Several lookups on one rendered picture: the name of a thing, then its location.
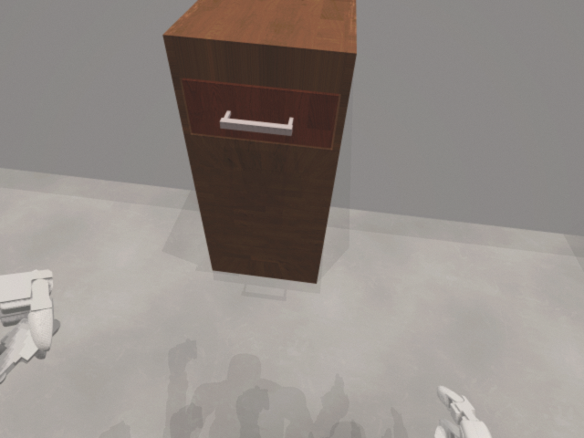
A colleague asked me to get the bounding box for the cabinet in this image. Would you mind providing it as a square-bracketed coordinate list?
[163, 0, 357, 284]

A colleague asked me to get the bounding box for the handle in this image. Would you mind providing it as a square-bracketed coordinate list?
[220, 110, 294, 136]

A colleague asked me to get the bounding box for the right robot hand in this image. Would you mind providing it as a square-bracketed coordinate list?
[434, 386, 492, 438]

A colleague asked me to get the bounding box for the drawer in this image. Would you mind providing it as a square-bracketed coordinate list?
[182, 78, 339, 148]

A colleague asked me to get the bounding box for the left robot hand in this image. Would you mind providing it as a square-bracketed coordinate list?
[0, 269, 60, 384]

